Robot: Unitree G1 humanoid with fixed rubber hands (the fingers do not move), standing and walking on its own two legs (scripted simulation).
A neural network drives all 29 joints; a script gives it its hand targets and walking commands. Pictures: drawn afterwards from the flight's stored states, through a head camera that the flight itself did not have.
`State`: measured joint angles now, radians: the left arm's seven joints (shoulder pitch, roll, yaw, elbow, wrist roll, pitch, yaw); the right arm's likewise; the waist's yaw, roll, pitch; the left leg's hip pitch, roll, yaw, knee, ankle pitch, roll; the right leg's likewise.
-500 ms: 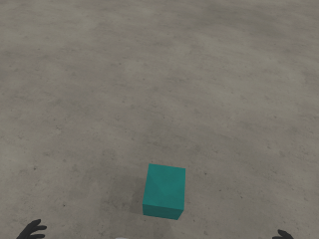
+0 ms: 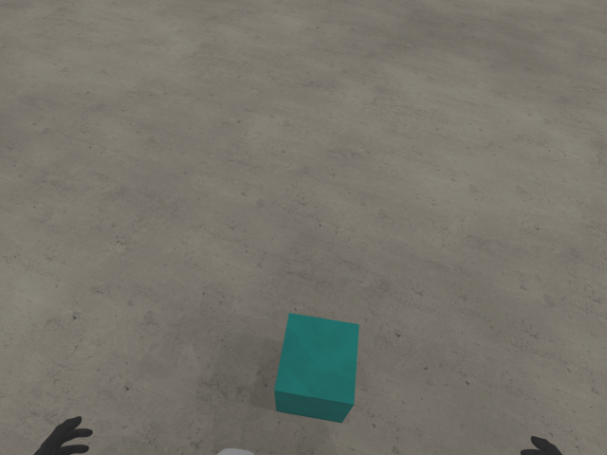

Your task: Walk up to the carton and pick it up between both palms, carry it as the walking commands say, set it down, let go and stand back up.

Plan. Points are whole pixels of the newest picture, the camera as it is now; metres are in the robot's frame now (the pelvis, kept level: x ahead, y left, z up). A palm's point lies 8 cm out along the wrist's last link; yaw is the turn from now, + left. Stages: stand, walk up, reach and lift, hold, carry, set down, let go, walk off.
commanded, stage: walk up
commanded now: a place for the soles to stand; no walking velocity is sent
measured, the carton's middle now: (316, 369) +0.40 -0.05 -0.64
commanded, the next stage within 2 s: reach and lift in 0.22 s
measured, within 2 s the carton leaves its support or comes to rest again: neither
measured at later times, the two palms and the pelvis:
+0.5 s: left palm (80, 420) +0.17 +0.30 -0.09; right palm out of the picture +0.13 -0.32 -0.08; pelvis -0.04 +0.01 +0.00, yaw -8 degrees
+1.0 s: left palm (156, 367) +0.26 +0.24 -0.16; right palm (483, 380) +0.25 -0.29 -0.14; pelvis -0.07 +0.02 -0.05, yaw -10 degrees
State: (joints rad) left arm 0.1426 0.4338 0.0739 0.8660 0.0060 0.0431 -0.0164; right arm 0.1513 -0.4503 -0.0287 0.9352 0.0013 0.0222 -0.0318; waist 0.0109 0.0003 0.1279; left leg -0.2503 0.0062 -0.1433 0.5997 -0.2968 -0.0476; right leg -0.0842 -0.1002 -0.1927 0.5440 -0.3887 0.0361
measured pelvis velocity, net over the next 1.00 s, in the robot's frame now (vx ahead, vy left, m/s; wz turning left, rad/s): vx -0.07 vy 0.02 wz -0.17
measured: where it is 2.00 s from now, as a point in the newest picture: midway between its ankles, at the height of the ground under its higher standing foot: outside the picture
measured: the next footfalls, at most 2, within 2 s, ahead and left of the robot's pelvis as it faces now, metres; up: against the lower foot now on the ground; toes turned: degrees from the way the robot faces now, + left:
none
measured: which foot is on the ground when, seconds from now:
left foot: down 0.00-1.00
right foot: down 0.00-1.00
